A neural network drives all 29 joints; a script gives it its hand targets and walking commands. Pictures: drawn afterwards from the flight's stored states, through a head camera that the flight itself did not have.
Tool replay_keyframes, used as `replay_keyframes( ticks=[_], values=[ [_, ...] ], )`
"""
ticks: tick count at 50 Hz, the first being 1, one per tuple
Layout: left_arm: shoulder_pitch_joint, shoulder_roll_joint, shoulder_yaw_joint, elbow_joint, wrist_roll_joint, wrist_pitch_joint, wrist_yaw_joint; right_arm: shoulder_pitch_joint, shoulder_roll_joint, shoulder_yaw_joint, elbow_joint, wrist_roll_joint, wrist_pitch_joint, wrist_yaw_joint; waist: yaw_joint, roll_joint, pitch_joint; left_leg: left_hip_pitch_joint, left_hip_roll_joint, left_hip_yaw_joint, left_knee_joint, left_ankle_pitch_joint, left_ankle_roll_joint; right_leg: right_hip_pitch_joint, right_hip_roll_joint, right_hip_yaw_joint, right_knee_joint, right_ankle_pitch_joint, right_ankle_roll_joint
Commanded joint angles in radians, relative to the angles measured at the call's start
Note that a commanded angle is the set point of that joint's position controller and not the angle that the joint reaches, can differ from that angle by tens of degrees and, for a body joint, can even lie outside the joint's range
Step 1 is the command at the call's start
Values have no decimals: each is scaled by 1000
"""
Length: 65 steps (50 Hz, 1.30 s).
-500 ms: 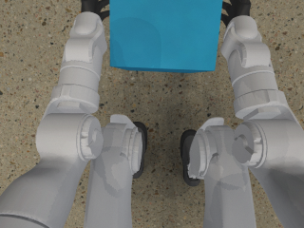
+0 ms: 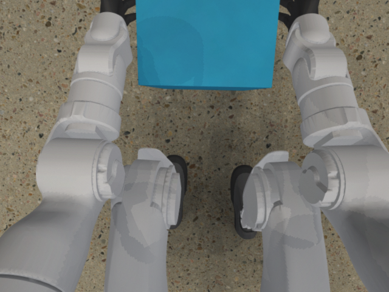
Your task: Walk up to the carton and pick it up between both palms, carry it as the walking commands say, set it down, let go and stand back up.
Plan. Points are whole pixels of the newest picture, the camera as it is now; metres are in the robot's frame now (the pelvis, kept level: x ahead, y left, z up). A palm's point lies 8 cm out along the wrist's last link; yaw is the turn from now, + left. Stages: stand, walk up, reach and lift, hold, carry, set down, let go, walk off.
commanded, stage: set down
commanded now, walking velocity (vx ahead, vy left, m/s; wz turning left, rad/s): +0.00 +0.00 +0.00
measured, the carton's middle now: (205, 32) +0.53 +0.03 -0.23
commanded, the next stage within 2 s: none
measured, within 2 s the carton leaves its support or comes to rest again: rests again in 0.02 s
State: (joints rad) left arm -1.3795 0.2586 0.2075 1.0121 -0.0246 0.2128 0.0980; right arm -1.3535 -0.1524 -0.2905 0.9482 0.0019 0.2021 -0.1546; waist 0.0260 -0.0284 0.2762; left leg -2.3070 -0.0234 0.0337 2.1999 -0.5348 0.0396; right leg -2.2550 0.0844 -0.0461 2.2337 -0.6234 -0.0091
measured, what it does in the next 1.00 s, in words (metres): stands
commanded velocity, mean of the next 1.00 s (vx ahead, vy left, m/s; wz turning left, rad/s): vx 0.00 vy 0.00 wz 0.00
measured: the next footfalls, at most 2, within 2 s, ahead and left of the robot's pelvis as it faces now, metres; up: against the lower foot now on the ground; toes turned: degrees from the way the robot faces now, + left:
none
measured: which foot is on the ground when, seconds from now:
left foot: down 0.00-1.00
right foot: down 0.00-1.00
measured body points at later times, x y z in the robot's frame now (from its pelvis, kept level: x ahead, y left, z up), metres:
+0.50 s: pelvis +0.00 +0.00 -0.01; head +0.35 +0.01 +0.27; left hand +0.54 +0.18 -0.16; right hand +0.55 -0.12 -0.16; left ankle +0.12 +0.10 -0.33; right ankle +0.10 -0.10 -0.33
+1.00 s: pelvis +0.00 +0.00 -0.01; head +0.35 +0.01 +0.26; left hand +0.55 +0.18 -0.17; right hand +0.55 -0.12 -0.17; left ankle +0.12 +0.10 -0.33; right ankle +0.10 -0.10 -0.33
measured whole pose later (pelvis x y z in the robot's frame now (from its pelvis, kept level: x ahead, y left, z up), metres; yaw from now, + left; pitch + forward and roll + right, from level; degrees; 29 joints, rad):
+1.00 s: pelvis +0.00 +0.00 -0.01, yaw +0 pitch +34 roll +0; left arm -1.42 0.28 0.26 1.10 0.00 0.14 0.03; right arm -1.40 -0.18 -0.29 1.03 0.00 0.13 -0.11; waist 0.03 -0.03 0.34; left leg -2.29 -0.02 0.03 2.24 -0.55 0.03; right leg -2.25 0.10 -0.05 2.28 -0.63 -0.02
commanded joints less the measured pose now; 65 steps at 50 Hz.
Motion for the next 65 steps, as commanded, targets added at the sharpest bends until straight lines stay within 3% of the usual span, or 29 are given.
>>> replay_keyframes(
  ticks=[1,15,29,39,48,51,54,55,59,65],
  values=[
    [-549,-1020,-315,-184,-105,-52,-281,-573,980,370,-138,94,-40,286,13,34,-1164,734,-95,-32,-117,418,-20,424,83,21,-164,345,-2],
    [-521,-952,-254,-113,-74,-57,-297,-554,946,339,-71,71,-41,292,31,-12,-1039,631,-83,-33,-111,337,-10,391,75,32,-164,294,-3],
    [-473,-914,-208,-62,-36,-53,-319,-505,914,298,-24,41,-38,297,40,-6,-934,562,-72,-34,-100,317,-11,381,74,42,-157,298,-4],
    [-441,-857,-186,-53,-27,-66,-308,-475,855,279,-17,36,-52,288,42,0,-928,577,-70,-35,-89,343,-19,380,73,37,-143,318,3],
    [-401,-570,-106,-26,-15,-106,-229,-423,580,215,4,30,-90,214,42,-5,-969,620,-62,-24,-90,322,-30,428,54,32,-146,299,20],
    [-355,-318,-52,1,-12,-131,-159,-356,340,162,18,24,-109,153,39,-11,-986,635,-54,-19,-97,307,-36,454,42,32,-153,289,30],
    [-251,70,24,42,-19,-172,-54,-263,-55,94,23,34,-134,53,35,-13,-1012,660,-37,-21,-116,289,-44,491,21,32,-174,276,41],
    [-244,133,28,62,-31,-180,-29,-268,-119,94,29,47,-137,28,32,-6,-1026,667,-29,-29,-122,291,-48,492,16,35,-179,277,44],
    [-296,206,-32,39,-113,-204,8,-291,-194,144,29,127,-153,-7,29,30,-1085,706,-11,-45,-125,335,-52,499,10,50,-186,308,40],
    [-310,231,-88,49,-190,-203,1,-318,-236,206,27,199,-162,0,22,27,-1111,713,9,-57,-130,338,-45,485,-10,53,-194,305,34]
  ],
)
